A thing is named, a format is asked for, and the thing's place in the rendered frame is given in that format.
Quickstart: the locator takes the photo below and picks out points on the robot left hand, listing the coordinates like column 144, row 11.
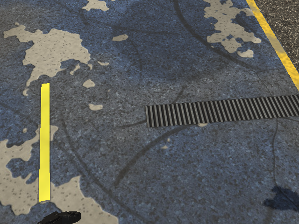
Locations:
column 61, row 218

